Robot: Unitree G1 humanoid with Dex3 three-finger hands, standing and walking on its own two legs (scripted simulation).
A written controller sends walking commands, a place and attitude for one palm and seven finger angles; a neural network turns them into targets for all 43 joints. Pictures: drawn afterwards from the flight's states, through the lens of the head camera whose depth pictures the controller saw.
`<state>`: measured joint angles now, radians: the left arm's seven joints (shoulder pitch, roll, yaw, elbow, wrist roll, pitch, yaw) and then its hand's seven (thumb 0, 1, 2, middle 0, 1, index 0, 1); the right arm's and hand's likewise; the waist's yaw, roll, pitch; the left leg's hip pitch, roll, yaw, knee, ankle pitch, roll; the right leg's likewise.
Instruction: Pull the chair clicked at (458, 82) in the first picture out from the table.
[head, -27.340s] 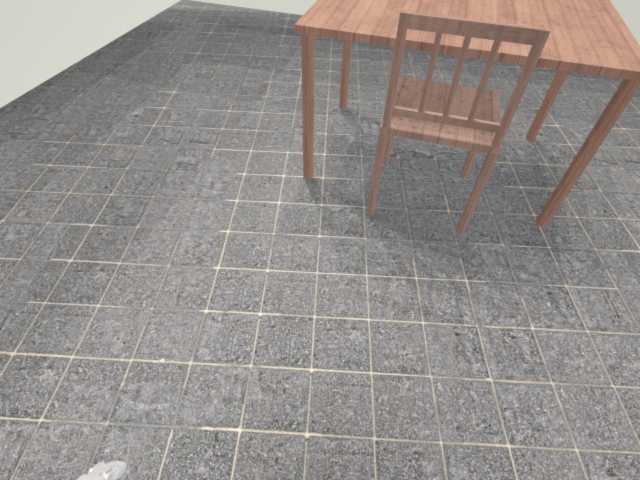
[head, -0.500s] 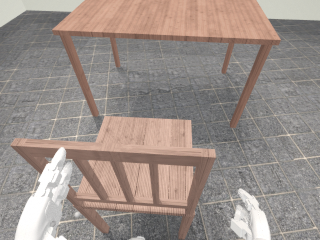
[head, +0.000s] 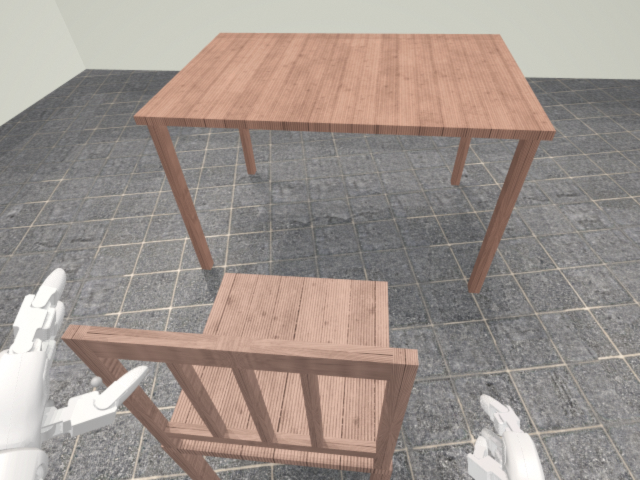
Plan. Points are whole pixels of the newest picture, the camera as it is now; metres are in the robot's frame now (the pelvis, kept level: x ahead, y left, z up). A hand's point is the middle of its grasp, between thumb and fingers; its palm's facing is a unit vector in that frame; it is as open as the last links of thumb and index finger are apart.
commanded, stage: draw the hand back to the body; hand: left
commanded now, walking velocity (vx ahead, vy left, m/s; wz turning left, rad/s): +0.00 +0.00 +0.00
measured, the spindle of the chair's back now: (256, 405) +0.25 +0.14 -0.10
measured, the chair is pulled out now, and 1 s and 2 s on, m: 0.65 0.65 0.65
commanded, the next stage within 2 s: step back with the hand held close in 0.58 s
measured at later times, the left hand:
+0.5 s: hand (93, 327) +0.21 +0.25 +0.16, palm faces +0.44 -0.78 -0.44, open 7.5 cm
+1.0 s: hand (86, 344) +0.20 +0.26 +0.15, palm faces +0.33 -0.78 -0.53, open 7.4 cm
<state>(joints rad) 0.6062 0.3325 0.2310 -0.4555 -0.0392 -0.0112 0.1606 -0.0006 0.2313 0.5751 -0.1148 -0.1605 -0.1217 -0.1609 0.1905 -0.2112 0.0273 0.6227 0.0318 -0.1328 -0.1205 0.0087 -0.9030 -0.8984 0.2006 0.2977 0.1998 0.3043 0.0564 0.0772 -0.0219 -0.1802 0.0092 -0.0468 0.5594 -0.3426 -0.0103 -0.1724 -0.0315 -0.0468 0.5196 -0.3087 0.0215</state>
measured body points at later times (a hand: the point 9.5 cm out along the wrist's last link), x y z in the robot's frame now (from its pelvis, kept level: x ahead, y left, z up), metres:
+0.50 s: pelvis +0.01 -0.01 +0.01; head +0.01 -0.04 +0.46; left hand +0.18 +0.29 +0.19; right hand +0.19 -0.24 -0.09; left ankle -0.02 +0.13 -0.73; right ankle -0.02 -0.13 -0.73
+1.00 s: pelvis -0.02 +0.01 +0.01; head +0.01 -0.02 +0.46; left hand +0.17 +0.29 +0.18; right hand +0.16 -0.24 -0.09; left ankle -0.02 +0.13 -0.73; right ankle -0.02 -0.13 -0.73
